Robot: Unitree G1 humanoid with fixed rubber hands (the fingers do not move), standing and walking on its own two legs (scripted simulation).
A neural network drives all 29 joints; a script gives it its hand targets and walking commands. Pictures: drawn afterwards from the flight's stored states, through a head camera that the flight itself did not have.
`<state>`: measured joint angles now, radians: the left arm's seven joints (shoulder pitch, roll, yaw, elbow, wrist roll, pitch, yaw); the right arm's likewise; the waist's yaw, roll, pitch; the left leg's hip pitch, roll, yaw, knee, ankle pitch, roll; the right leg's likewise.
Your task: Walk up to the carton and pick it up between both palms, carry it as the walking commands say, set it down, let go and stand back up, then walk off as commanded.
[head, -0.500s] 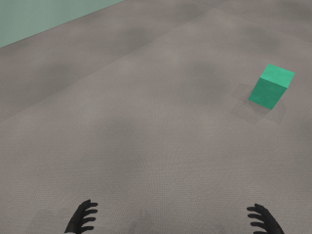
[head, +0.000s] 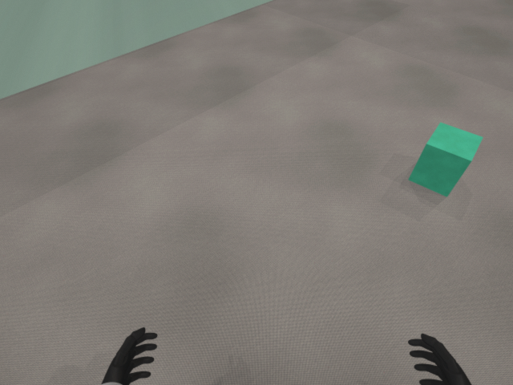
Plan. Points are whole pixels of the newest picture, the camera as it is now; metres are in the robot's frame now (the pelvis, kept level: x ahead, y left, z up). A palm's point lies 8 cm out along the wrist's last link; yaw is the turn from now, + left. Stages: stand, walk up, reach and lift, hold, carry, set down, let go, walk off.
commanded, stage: stand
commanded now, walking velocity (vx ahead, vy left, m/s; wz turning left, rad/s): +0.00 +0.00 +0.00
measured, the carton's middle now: (443, 159) +1.24 -0.89 -0.63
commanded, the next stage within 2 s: walk up in 1.24 s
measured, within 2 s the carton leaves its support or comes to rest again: neither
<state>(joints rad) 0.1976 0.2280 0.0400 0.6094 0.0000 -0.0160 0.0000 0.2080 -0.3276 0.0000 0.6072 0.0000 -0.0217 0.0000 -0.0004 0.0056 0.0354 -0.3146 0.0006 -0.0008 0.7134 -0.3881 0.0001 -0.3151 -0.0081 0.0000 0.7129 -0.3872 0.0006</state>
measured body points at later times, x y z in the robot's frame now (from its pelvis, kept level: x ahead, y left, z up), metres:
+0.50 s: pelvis +0.00 +0.00 +0.00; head +0.01 +0.00 +0.45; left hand +0.16 +0.25 -0.09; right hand +0.16 -0.27 -0.08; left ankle +0.00 +0.12 -0.72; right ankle +0.00 -0.12 -0.72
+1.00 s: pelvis -0.02 +0.00 +0.00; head -0.01 +0.00 +0.45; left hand +0.14 +0.25 -0.09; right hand +0.14 -0.28 -0.08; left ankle +0.00 +0.12 -0.72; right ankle +0.00 -0.12 -0.72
